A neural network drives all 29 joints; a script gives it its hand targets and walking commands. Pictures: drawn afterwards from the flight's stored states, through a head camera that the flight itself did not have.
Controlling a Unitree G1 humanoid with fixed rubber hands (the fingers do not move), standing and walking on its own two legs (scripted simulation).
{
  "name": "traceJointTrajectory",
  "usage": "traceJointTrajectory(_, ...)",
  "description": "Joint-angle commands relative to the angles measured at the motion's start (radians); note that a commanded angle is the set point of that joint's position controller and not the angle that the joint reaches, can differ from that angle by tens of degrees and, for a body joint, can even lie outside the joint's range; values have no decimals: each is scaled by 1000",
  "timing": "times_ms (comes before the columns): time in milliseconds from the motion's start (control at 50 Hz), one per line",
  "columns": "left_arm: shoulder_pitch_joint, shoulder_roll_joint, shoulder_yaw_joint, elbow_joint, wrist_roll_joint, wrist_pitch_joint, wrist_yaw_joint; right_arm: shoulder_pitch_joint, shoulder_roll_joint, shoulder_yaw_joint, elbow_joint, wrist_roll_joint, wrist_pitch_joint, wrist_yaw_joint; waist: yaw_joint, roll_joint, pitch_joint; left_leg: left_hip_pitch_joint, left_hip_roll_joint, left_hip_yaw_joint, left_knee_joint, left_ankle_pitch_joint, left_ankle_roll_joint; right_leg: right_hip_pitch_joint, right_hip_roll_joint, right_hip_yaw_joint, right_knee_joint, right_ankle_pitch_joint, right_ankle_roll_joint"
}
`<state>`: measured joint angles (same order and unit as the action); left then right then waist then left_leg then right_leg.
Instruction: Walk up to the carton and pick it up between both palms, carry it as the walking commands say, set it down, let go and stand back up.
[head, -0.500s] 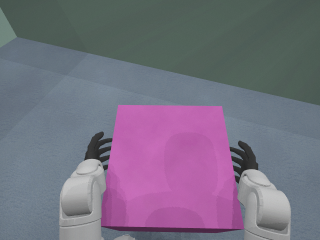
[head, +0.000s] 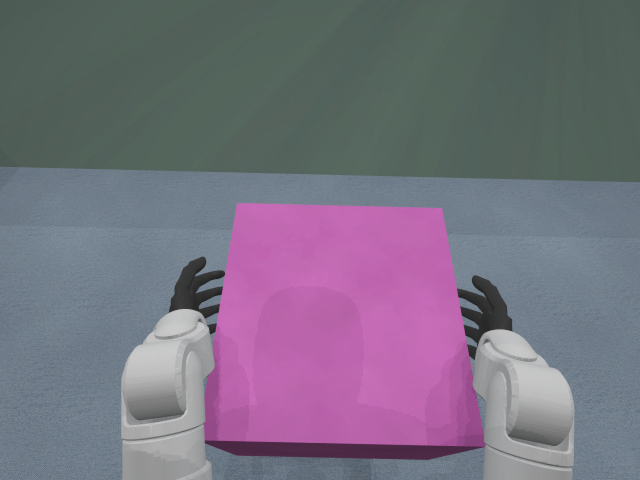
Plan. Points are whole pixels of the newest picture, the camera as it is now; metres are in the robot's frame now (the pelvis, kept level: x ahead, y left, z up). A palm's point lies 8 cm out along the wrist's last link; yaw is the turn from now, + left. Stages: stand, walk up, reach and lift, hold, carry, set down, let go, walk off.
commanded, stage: carry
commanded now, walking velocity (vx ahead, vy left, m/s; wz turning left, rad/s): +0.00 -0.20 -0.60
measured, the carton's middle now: (335, 336) +0.31 +0.00 +0.01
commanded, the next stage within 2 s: none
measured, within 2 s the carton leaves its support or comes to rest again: neither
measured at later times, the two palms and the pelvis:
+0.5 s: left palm (347, 348) +0.26 -0.01 +0.09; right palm out of the picture +0.16 -0.33 +0.10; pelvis -0.05 -0.10 +0.01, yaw -17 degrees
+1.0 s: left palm (603, 442) +0.18 -0.26 +0.07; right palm out of the picture -0.02 -0.53 +0.07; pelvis -0.14 -0.24 +0.00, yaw -34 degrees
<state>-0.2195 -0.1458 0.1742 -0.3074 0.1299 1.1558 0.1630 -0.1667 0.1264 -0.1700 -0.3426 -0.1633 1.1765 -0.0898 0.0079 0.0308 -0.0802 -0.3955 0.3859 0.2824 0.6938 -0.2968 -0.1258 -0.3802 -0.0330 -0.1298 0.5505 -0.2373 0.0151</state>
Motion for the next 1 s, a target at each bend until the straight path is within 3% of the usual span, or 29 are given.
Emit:
traceJointTrajectory(0, -281, -857, -725, 74, -401, 33, -388, -462, 863, 763, -65, 455, 12, 330, 6, -457, -273, -356, -197, -23, 391, -453, -26, 411, -316, 481, -103, 834, -183)
traceJointTrajectory(20, -301, -892, -747, 43, -430, 26, -392, -476, 878, 774, -75, 463, 8, 326, 4, -366, -311, -385, -179, -149, 543, -470, -1, 436, -269, 415, -28, 991, -229)
traceJointTrajectory(60, -329, -925, -753, 4, -436, 2, -393, -537, 896, 809, -122, 507, -12, 327, -1, -201, -349, -355, -194, -179, 596, -331, 30, 411, -195, 277, 7, 872, -205)
traceJointTrajectory(100, -351, -952, -748, -16, -432, -11, -387, -592, 903, 822, -163, 533, -25, 329, 1, -185, -350, -300, -205, -184, 528, -206, 49, 328, -151, 244, -20, 651, -206)
traceJointTrajectory(120, -343, -946, -746, -27, -430, -14, -384, -576, 899, 820, -166, 529, -27, 324, 3, -193, -348, -285, -220, -178, 494, -188, 56, 311, -152, 271, -41, 578, -215)
traceJointTrajectory(220, -290, -912, -775, -42, -422, -6, -380, -452, 875, 781, -116, 487, -18, 317, 10, -155, -344, -182, -275, -185, 302, -173, 86, 260, -171, 417, -117, 443, -253)
traceJointTrajectory(280, -310, -900, -790, -38, -422, 3, -381, -421, 868, 756, -70, 468, -15, 327, 9, -131, -315, -34, -315, -174, 129, -156, 98, 158, -142, 433, -145, 438, -225)
traceJointTrajectory(320, -335, -892, -801, -42, -425, 8, -379, -407, 863, 741, -49, 460, -15, 333, -3, -117, -311, 173, -322, -146, -110, -84, 108, 47, -92, 401, -146, 401, -155)
traceJointTrajectory(340, -356, -886, -806, -51, -427, 11, -377, -387, 857, 732, -36, 455, -16, 336, -26, -65, -328, 418, -230, -204, -293, 7, 128, -121, -41, 336, -64, 301, -75)
traceJointTrajectory(360, -376, -877, -810, -78, -438, 20, -380, -359, 859, 714, -11, 443, -21, 335, -32, 310, -311, 520, 150, -602, -370, 97, 265, -347, 76, 204, 257, -136, -16)
traceJointTrajectory(380, -445, -845, -823, -105, -440, 23, -384, -364, 885, 719, 12, 443, -20, 331, -12, 319, -219, 364, 309, -668, -389, 311, 355, -436, 56, 120, 532, -328, -16)
traceJointTrajectory(400, -441, -853, -817, -59, -443, 26, -391, -423, 885, 730, -34, 461, -17, 330, -16, 132, -183, 280, 241, -581, -379, 334, 336, -381, 4, 178, 655, -267, -29)
traceJointTrajectory(420, -421, -861, -801, -16, -440, 28, -397, -461, 867, 729, -47, 463, -16, 332, -17, 36, -157, 224, 168, -463, -380, 278, 285, -348, -11, 192, 711, -187, -24)
traceJointTrajectory(440, -423, -869, -791, -3, -440, 30, -397, -480, 856, 727, -48, 456, -12, 333, -12, 38, -132, 198, 103, -362, -378, 230, 234, -340, -16, 187, 736, -106, -6)
traceJointTrajectory(460, -431, -870, -784, -8, -443, 31, -394, -486, 858, 724, -52, 454, -9, 332, -7, 82, -112, 191, 46, -274, -366, 226, 197, -339, -14, 158, 701, -61, 13)
traceJointTrajectory(500, -436, -864, -783, -3, -452, 34, -385, -481, 849, 713, -43, 452, -4, 331, -6, 149, -128, 208, -12, -163, -322, 311, 166, -299, 2, 79, 591, -67, 42)
traceJointTrajectory(600, -388, -868, -781, 26, -445, 44, -370, -446, 820, 705, -34, 446, 0, 327, -27, 235, -191, 247, 31, -70, -256, 528, 164, -155, 7, -30, 291, -143, 39)
traceJointTrajectory(660, -396, -869, -780, 17, -448, 49, -376, -427, 825, 707, -28, 439, 2, 325, -34, 293, -222, 293, 83, -67, -196, 556, 125, -84, 23, -55, 82, -119, 17)
traceJointTrajectory(680, -381, -875, -782, 21, -451, 50, -379, -433, 828, 711, -32, 440, 2, 324, -25, 270, -240, 276, 82, -49, -139, 537, 94, -8, 34, -64, -33, -56, 1)
traceJointTrajectory(700, -356, -874, -782, 29, -451, 49, -382, -427, 833, 718, -39, 441, 3, 324, -19, 180, -263, 204, 48, -26, -34, 478, 55, 124, 37, -40, -132, 22, -10)
traceJointTrajectory(720, -339, -874, -776, 35, -443, 48, -386, -430, 829, 726, -38, 443, 5, 324, -9, 44, -241, 49, 0, -20, 100, 251, 19, 236, -36, 51, -211, 154, -22)
traceJointTrajectory(740, -299, -859, -751, 58, -421, 47, -391, -438, 842, 744, -39, 440, 14, 325, -7, -258, -269, -240, -121, -18, 321, -345, -13, 388, -273, 391, -163, 621, -104)
traceJointTrajectory(760, -280, -859, -733, 54, -411, 32, -392, -451, 882, 771, -56, 455, 15, 325, -3, -424, -282, -372, -181, -105, 487, -496, -7, 408, -302, 462, -55, 1020, -194)
traceJointTrajectory(780, -311, -884, -749, 34, -436, 26, -396, -450, 902, 778, -52, 463, 7, 322, -6, -316, -333, -409, -182, -166, 573, -471, 11, 485, -259, 365, 15, 1109, -222)
traceJointTrajectory(820, -336, -922, -749, -6, -432, 1, -399, -573, 916, 821, -139, 520, -14, 326, -1, -213, -367, -355, -187, -185, 597, -300, 37, 404, -185, 275, -16, 745, -210)
traceJointTrajectory(840, -348, -940, -746, -11, -427, -7, -394, -612, 918, 828, -163, 537, -22, 329, 0, -208, -354, -316, -187, -189, 559, -221, 46, 334, -158, 246, -32, 603, -209)
traceJointTrajectory(860, -355, -942, -744, -26, -427, -14, -389, -608, 913, 828, -170, 540, -26, 326, 2, -204, -343, -281, -199, -180, 520, -185, 49, 291, -143, 245, -52, 497, -210)
traceJointTrajectory(900, -335, -927, -753, -50, -424, -17, -383, -549, 904, 814, -160, 524, -26, 316, 6, -190, -337, -256, -227, -178, 449, -180, 61, 271, -158, 323, -96, 387, -234)
traceJointTrajectory(980, -287, -897, -773, -53, -412, -4, -380, -443, 881, 776, -106, 485, -15, 318, 11, -136, -337, -183, -269, -188, 312, -175, 82, 255, -183, 436, -152, 355, -250)
